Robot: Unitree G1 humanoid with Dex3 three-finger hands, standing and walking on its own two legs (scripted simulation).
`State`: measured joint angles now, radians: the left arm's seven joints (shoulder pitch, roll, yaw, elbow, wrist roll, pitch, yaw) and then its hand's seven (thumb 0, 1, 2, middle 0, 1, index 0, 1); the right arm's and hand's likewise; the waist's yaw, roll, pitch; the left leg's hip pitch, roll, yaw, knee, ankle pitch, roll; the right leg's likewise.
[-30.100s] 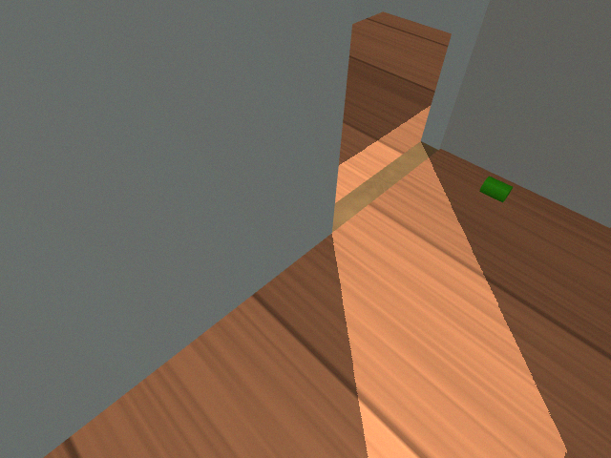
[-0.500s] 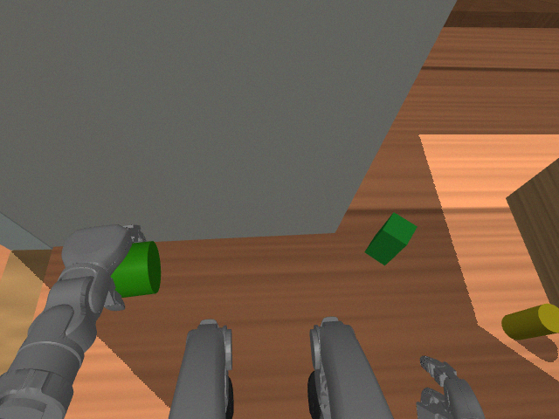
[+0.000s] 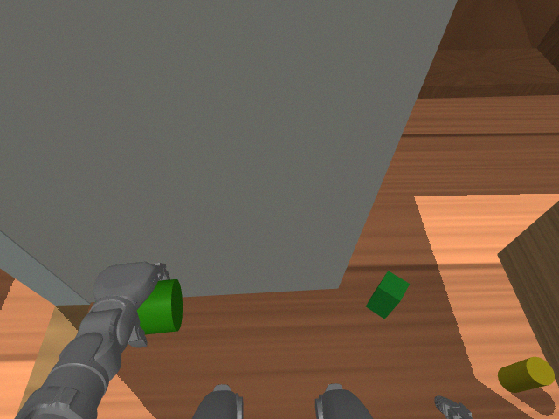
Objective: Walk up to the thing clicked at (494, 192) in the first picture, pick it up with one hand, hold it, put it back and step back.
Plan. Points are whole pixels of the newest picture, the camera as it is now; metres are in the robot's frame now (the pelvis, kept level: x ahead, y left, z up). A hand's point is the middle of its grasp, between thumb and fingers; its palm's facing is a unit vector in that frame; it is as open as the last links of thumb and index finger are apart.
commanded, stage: lift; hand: left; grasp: from above
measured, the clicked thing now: (141, 308) +0.32 +0.23 -0.10
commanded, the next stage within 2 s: hold in 0.28 s
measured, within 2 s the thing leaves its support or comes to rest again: neither
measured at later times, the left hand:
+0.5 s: hand (131, 281) +0.33 +0.22 -0.02, palm faces -0.46 -0.07 -0.89, open 11.1 cm
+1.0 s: hand (127, 273) +0.33 +0.22 +0.01, palm faces -0.47 -0.06 -0.88, open 11.1 cm
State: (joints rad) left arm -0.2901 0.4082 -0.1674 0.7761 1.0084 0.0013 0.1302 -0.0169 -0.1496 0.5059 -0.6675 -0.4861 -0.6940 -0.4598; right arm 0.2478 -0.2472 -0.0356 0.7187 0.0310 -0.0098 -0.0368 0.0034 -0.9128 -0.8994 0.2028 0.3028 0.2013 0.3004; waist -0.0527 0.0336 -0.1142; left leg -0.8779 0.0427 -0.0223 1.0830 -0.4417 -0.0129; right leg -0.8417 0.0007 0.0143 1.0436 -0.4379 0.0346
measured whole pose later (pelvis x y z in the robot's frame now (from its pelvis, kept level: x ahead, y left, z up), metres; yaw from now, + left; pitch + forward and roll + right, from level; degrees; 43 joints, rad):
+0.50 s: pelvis +0.03 +0.00 +0.05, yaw +0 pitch +8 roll -1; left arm -0.28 0.38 -0.20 0.79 1.01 0.01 0.10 -0.02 -0.17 0.54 -0.67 -0.48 -0.70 -0.46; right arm 0.25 -0.25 -0.05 0.71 0.04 0.01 -0.03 0.00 -0.91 -0.90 0.20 0.30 0.20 0.30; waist -0.04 0.03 -0.07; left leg -0.54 0.03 0.01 0.75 -0.35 -0.01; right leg -0.52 -0.01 0.04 0.73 -0.34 0.04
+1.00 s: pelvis +0.04 +0.00 +0.06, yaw -1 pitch +4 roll +0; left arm -0.26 0.39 -0.21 0.72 1.01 0.00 0.02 -0.02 -0.17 0.53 -0.68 -0.47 -0.71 -0.44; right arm 0.23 -0.25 -0.05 0.68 0.05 0.04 -0.03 0.00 -0.90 -0.89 0.20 0.30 0.20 0.30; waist -0.01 0.03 -0.04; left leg -0.40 0.03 0.02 0.62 -0.30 -0.01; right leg -0.39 -0.02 0.04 0.61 -0.30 0.03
